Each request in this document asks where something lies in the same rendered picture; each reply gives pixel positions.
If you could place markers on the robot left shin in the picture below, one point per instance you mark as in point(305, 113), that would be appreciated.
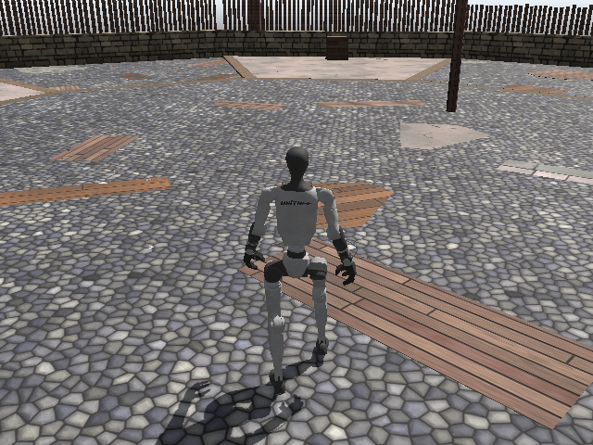
point(276, 343)

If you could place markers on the robot left forearm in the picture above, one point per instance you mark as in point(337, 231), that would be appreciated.
point(252, 242)

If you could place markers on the robot left upper arm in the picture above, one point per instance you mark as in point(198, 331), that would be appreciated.
point(267, 196)

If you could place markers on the robot right forearm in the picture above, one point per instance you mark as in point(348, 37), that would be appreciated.
point(342, 249)

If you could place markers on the left robot hand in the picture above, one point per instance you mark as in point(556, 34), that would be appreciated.
point(256, 256)

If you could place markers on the robot left thigh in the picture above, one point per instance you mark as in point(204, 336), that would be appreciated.
point(273, 278)

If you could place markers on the right robot hand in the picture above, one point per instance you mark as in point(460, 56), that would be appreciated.
point(349, 270)

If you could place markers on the robot right upper arm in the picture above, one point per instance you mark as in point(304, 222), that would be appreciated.
point(326, 197)

